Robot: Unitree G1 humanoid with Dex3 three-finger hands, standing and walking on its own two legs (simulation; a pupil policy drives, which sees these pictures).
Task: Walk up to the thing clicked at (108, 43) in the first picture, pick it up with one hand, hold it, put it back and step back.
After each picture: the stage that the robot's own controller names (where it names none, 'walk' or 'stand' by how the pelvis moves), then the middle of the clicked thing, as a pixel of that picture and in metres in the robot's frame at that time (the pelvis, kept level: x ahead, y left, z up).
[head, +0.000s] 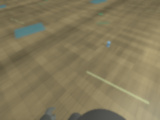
stand; (108, 44) +1.68 -0.36 -0.72
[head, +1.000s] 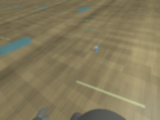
walk; (96, 49) +1.58 +0.02 -0.69
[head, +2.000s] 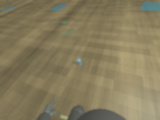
walk; (79, 62) +1.03 +0.31 -0.71
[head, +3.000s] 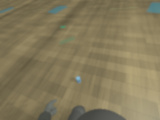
walk; (78, 79) +0.64 +0.28 -0.71
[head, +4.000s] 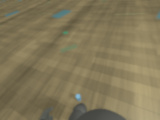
walk; (78, 97) +0.38 +0.26 -0.71
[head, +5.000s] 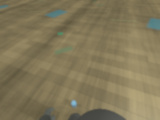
stand; (74, 104) +0.31 +0.21 -0.72
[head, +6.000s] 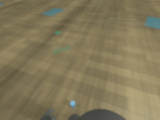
stand; (73, 104) +0.30 +0.22 -0.73
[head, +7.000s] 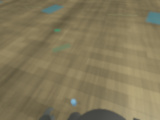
stand; (73, 102) +0.29 +0.22 -0.72
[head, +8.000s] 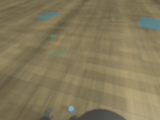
stand; (71, 109) +0.25 +0.23 -0.72
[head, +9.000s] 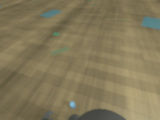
stand; (72, 105) +0.30 +0.23 -0.73
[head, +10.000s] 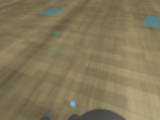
stand; (73, 104) +0.29 +0.22 -0.73
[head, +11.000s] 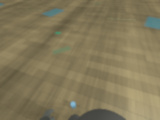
go down; (73, 105) +0.29 +0.21 -0.73
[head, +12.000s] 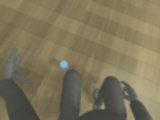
go down; (64, 65) +0.37 +0.25 -0.35
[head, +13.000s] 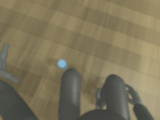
go down; (62, 64) +0.36 +0.27 -0.29
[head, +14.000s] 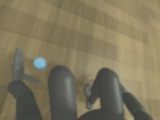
close in; (40, 64) +0.33 +0.30 -0.22
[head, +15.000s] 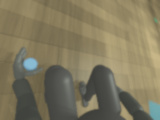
close; (30, 65) +0.34 +0.30 -0.21
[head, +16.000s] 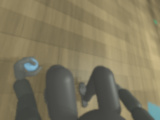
lift; (31, 66) +0.33 +0.30 -0.21
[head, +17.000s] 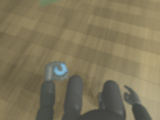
lift; (62, 71) +0.31 +0.22 -0.04
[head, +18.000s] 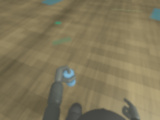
hold; (69, 77) +0.31 +0.16 -0.01
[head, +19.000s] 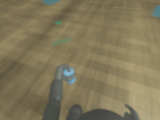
hold; (69, 75) +0.33 +0.17 -0.02
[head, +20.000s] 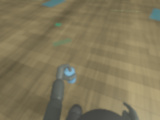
hold; (70, 75) +0.33 +0.16 -0.01
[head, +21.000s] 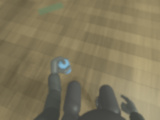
crouch; (65, 66) +0.37 +0.20 -0.09
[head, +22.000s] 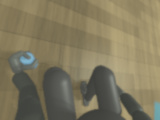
lower; (29, 61) +0.36 +0.31 -0.22
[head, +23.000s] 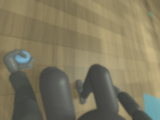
lower; (24, 60) +0.37 +0.31 -0.22
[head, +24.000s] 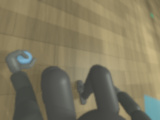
lower; (26, 60) +0.37 +0.31 -0.22
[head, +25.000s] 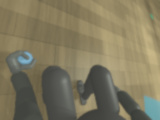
lower; (26, 61) +0.36 +0.31 -0.22
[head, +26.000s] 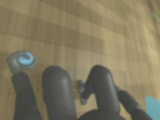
loosen; (27, 61) +0.35 +0.31 -0.21
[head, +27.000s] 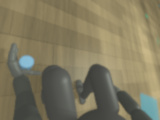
withdraw; (26, 63) +0.35 +0.30 -0.22
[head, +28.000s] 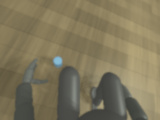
stand; (58, 62) +0.38 +0.27 -0.27
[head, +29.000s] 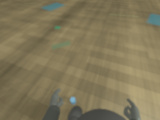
stand; (73, 100) +0.32 +0.19 -0.64
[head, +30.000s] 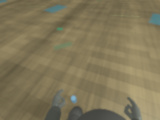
stand; (73, 99) +0.35 +0.21 -0.66
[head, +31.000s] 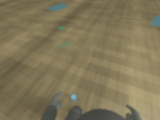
stand; (73, 98) +0.35 +0.21 -0.68
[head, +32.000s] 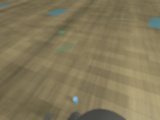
stand; (75, 100) +0.36 +0.20 -0.72
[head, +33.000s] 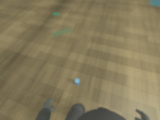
walk; (77, 81) +0.46 +0.18 -0.70
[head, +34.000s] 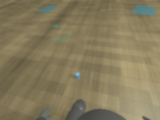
walk; (77, 75) +0.70 +0.27 -0.70
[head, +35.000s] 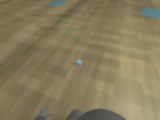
stand; (79, 63) +0.96 +0.23 -0.71
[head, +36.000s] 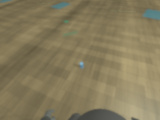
stand; (81, 65) +0.96 +0.21 -0.72
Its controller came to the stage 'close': yes
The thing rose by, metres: 0.70
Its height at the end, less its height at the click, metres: +0.00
